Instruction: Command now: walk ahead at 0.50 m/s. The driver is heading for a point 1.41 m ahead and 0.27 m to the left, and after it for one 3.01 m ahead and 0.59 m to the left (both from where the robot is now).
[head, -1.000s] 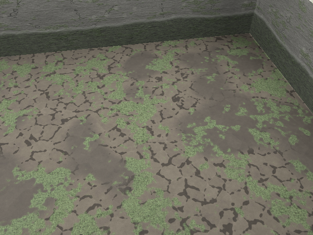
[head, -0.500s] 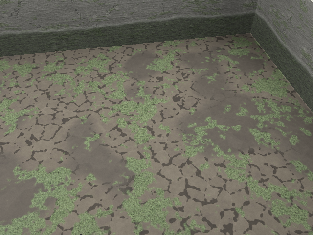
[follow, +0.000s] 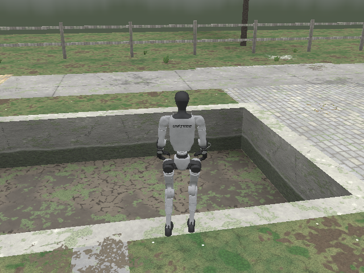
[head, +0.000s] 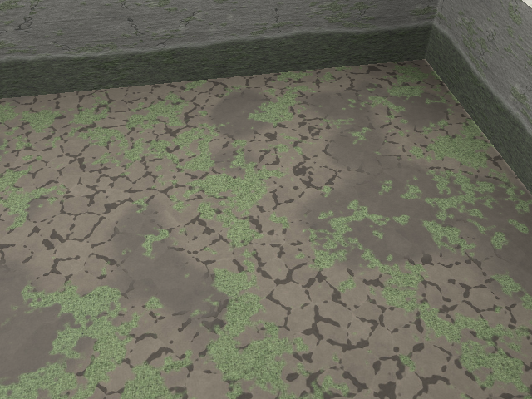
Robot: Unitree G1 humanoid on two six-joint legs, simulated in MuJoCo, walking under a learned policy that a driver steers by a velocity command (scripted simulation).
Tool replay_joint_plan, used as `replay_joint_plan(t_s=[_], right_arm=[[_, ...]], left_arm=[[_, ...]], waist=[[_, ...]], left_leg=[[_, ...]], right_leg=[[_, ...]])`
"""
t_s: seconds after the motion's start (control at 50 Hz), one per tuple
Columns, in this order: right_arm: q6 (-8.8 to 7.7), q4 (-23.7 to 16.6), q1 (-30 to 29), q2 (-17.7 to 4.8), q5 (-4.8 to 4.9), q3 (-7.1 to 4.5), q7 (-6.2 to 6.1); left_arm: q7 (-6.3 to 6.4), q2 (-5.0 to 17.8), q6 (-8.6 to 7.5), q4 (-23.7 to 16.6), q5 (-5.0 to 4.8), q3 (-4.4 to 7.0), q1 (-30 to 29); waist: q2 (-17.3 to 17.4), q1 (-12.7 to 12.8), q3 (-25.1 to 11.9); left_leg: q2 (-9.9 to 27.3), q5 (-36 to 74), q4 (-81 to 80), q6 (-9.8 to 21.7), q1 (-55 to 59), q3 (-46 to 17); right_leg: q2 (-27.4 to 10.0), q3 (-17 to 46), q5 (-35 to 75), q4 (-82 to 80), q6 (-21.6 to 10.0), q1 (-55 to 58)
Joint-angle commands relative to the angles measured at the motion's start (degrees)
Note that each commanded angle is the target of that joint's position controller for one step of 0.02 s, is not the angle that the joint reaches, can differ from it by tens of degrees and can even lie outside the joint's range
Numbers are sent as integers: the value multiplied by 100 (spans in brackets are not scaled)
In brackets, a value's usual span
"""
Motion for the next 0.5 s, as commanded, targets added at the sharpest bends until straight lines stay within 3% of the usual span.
replay_joint_plan(t_s=[0.02,0.04,0.06,0.08,0.12,0.14,0.16,0.18,0.2,0.22,0.24,0.26,0.28,0.3,0.34,0.36,0.4,0.42,0.44,0.48,0.5], right_arm=[[-51,-646,-705,-385,0,-89,-1],[-43,-604,-625,-444,-14,-127,-1],[-95,-466,-312,-396,1,-134,-23],[-98,-498,-399,-314,3,-93,-18],[-104,-496,-470,-322,-5,-89,-10],[-45,-649,-747,-390,7,-91,3],[-32,-609,-647,-442,-8,-124,5],[-92,-460,-310,-391,1,-129,-19],[-103,-492,-394,-320,4,-94,-19],[-108,-492,-448,-312,-1,-86,-17],[-52,-645,-755,-388,7,-92,-3],[-31,-617,-676,-445,-4,-129,-2],[-82,-469,-344,-381,5,-126,-21],[-94,-499,-412,-311,3,-92,-18],[-102,-497,-485,-324,-1,-89,-13],[-44,-652,-760,-395,9,-91,1],[-32,-609,-612,-447,-11,-133,-3],[-93,-465,-308,-380,7,-132,-31],[-103,-498,-422,-309,9,-94,-26],[-94,-506,-518,-314,2,-88,-14],[-33,-661,-782,-383,10,-89,3]], left_arm=[[-45,344,-102,-638,24,91,-741],[-67,295,-132,-586,85,91,-572],[13,325,-132,-450,13,89,-235],[33,358,-109,-489,-32,94,-430],[41,356,-85,-535,-37,94,-527],[-45,327,-93,-648,12,84,-762],[-72,283,-122,-593,83,83,-577],[8,305,-135,-449,20,83,-226],[30,344,-121,-485,-25,93,-413],[40,345,-108,-516,-33,94,-495],[-43,318,-115,-638,18,87,-767],[-69,281,-130,-587,77,87,-584],[8,302,-132,-448,14,82,-243],[30,337,-118,-484,-27,93,-420],[40,345,-92,-528,-34,95,-519],[-45,321,-100,-641,16,87,-759],[-79,285,-155,-544,100,93,-495],[12,301,-159,-422,14,91,-202],[36,337,-137,-469,-35,99,-423],[43,347,-88,-524,-43,98,-538],[-44,317,-95,-639,9,88,-771]], waist=[[-45,51,35],[42,92,-329],[77,-17,-758],[-36,-61,-363],[-37,-53,-184],[-25,49,98],[38,88,-264],[79,-20,-757],[-18,-61,-388],[-27,-58,-274],[-7,48,46],[53,87,-269],[70,-22,-723],[-33,-63,-380],[-35,-53,-190],[-30,48,95],[35,86,-424],[77,-29,-876],[-16,-64,-454],[-39,-56,-167],[-42,44,103]], left_leg=[[220,2108,-445,88,-197,-326],[257,2279,-391,113,-56,-371],[125,1181,-436,98,241,-233],[97,1022,-506,85,68,-212],[95,970,-538,99,-3,-237],[206,2059,-464,88,-224,-335],[249,2253,-411,107,-88,-381],[134,1192,-467,100,240,-261],[105,1048,-534,92,84,-240],[107,995,-561,101,27,-255],[216,2089,-483,101,-205,-357],[242,2244,-420,111,-89,-385],[126,1179,-472,99,220,-263],[99,1039,-537,90,77,-245],[95,995,-561,105,0,-264],[206,2094,-484,96,-224,-361],[252,2367,-402,112,-14,-396],[130,1212,-478,97,282,-269],[97,1044,-544,94,103,-250],[86,980,-561,102,-17,-264],[196,2074,-482,93,-233,-362]], right_leg=[[-438,408,2132,-588,-86,-123],[-439,376,2288,-505,-89,80],[-445,536,1310,-771,-92,246],[-452,585,1143,-876,-97,53],[-471,622,1060,-934,-115,-1],[-452,406,2086,-626,-85,-134],[-442,363,2231,-534,-83,46],[-443,522,1255,-786,-92,252],[-444,564,1113,-879,-93,90],[-458,589,1058,-915,-105,57],[-455,396,2111,-611,-86,-70],[-450,352,2249,-538,-77,74],[-452,511,1263,-791,-88,241],[-452,555,1118,-884,-92,92],[-471,588,1053,-934,-109,33],[-457,383,2087,-627,-80,-100],[-442,327,2317,-499,-70,148],[-451,488,1305,-766,-79,339],[-460,539,1161,-863,-92,161],[-485,578,1063,-937,-106,23],[-467,372,2088,-630,-76,-104]])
